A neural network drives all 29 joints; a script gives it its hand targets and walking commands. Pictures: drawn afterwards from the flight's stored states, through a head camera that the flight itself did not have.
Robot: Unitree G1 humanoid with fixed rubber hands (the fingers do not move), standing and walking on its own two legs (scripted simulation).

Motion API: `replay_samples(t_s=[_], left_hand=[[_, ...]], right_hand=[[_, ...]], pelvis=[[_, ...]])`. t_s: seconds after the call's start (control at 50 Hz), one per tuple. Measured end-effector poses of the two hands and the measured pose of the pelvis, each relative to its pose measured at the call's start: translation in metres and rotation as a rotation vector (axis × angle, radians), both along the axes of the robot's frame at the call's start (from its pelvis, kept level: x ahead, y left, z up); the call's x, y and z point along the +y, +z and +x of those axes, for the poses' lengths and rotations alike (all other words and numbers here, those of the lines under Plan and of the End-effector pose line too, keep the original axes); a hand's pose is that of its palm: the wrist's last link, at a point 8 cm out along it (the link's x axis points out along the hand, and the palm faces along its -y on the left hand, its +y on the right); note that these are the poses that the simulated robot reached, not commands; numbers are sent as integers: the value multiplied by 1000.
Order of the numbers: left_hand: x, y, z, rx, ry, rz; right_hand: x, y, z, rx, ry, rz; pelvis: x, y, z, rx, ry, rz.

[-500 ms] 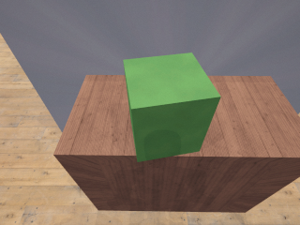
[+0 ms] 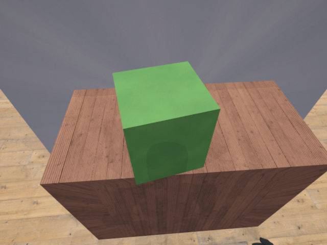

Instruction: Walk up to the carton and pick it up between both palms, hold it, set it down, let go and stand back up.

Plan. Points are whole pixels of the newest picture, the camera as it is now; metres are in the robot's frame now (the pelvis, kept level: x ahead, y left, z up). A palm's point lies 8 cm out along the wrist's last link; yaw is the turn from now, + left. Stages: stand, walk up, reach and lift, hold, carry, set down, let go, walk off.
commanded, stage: walk up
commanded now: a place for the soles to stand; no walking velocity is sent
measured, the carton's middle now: (161, 124) +0.43 +0.02 +0.06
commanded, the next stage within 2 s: reach and lift in 0.72 s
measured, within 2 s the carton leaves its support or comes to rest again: neither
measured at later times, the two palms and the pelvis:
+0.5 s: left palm out of the picture +0.10 +0.25 -0.10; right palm out of the picture +0.06 -0.27 -0.10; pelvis +0.00 +0.01 +0.00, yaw -5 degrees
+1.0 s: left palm (81, 236) +0.18 +0.22 -0.08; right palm out of the picture +0.12 -0.27 -0.08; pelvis -0.02 +0.00 +0.00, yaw -1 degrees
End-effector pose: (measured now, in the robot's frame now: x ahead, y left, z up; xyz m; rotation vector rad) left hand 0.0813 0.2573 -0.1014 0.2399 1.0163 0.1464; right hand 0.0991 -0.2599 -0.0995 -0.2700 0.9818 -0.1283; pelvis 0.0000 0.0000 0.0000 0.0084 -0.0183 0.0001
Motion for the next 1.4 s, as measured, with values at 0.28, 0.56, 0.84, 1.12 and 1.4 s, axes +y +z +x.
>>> replay_samples(t_s=[0.28,0.56,0.84,1.12,1.4], left_hand=[[-2,-4,7,26,-51,-1],[-4,-1,21,3,-104,6],[-3,-19,54,119,-66,42],[-42,31,94,-127,-48,-32],[-33,49,75,-227,21,-18]], right_hand=[[-2,-4,-19,35,-51,-2],[-6,-6,-40,52,-100,-7],[-14,-23,-23,-18,-67,0],[-13,37,27,-239,-10,13],[12,43,33,-282,30,106]], pelvis=[[4,-1,1,-1,-52,4],[6,-2,-1,0,-97,7],[6,-15,-23,12,-43,4],[-8,8,-14,-67,-15,0],[-5,17,-3,-50,-21,-3]])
